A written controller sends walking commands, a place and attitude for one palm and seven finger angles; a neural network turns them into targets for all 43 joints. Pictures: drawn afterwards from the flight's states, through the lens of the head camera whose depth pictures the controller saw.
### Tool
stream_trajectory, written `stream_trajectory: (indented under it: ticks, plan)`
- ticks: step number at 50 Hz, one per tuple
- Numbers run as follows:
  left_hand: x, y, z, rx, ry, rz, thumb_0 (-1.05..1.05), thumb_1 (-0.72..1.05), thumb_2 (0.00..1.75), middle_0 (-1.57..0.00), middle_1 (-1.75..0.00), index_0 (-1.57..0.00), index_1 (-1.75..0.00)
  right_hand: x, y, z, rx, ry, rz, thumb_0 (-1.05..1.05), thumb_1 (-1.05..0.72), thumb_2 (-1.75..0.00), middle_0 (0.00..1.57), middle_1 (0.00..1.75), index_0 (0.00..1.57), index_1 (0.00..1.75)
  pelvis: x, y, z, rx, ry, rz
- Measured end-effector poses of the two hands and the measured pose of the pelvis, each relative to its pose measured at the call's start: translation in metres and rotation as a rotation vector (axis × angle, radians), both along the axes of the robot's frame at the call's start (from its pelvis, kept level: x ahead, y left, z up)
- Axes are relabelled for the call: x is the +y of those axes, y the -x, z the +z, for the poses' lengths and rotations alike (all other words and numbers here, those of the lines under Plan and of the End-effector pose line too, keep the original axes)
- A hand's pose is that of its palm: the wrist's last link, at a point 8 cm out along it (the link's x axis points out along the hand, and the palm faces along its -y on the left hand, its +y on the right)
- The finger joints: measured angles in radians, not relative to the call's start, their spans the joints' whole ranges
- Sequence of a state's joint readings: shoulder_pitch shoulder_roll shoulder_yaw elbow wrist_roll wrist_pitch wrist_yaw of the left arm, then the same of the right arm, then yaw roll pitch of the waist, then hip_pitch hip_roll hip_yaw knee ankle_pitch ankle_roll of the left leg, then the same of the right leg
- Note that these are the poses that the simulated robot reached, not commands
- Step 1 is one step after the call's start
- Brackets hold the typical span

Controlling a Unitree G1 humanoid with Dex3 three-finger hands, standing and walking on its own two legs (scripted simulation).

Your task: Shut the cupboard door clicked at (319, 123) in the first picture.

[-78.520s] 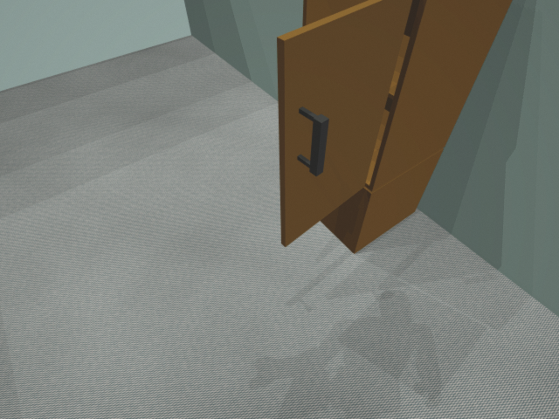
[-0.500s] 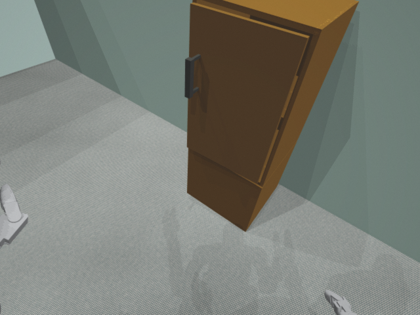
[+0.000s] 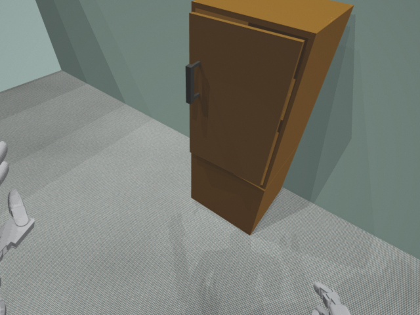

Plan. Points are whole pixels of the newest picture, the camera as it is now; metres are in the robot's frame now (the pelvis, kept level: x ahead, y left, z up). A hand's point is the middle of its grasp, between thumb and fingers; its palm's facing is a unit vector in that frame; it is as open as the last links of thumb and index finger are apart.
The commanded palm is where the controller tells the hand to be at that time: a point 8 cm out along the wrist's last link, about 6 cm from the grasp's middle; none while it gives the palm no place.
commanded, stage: let the arm hang, fingers relaxed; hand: left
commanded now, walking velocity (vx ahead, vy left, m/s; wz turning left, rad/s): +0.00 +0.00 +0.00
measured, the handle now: (193, 82) +0.85 +0.10 +0.04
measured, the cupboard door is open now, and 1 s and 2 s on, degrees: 3 3 3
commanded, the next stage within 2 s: look to check the result in 1.14 s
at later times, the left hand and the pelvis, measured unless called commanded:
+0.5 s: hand out of the picture -0.05 +0.18 -0.18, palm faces +0.04 -0.98 -0.17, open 7.1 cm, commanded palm none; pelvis -0.01 -0.01 +0.00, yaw +1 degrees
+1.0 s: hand out of the picture -0.04 +0.14 -0.18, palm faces +0.05 -0.99 -0.13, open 7.4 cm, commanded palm none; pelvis -0.01 +0.00 +0.00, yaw +0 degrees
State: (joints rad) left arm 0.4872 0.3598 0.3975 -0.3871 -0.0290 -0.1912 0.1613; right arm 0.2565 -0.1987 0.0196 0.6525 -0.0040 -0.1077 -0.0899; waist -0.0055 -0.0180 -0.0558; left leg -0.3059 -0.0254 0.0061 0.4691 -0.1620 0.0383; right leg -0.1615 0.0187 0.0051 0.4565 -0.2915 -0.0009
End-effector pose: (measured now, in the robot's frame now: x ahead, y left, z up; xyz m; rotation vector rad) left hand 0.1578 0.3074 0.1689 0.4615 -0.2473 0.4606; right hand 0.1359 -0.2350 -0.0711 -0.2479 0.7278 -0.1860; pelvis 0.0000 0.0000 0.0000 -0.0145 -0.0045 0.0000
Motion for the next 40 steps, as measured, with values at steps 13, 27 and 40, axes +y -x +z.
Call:
stream_trajectory:
  ticks: [13,27,40]
  plan:
    - [-0.054,0.028,-0.261,1.118,0.372,-0.08,0.01,0.91,0.9,-0.19,-0.3,-0.2,-0.29,-0.028,0.019,-0.041,0.215,-0.015,0.019,0.0,-0.9,-0.9,0.21,0.3,0.2,0.3,0.001,0.006,-0.011,-0.011,-0.003,0.007]
    - [-0.081,0.232,-0.316,1.702,0.643,0.176,0.0,0.95,0.9,-0.2,-0.3,-0.2,-0.29,-0.012,0.159,-0.059,0.695,-0.049,-0.106,0.0,-0.91,-0.9,0.2,0.3,0.2,0.3,-0.006,0.007,0.001,-0.023,0.012,0.016]
    - [-0.094,0.242,-0.31,1.702,0.646,0.19,0.01,0.91,0.9,-0.19,-0.3,-0.2,-0.29,0.026,0.178,-0.077,0.709,-0.17,-0.122,0.0,-0.91,-0.9,0.2,0.3,0.2,0.3,-0.002,0.01,0.002,-0.031,-0.001,0.004]
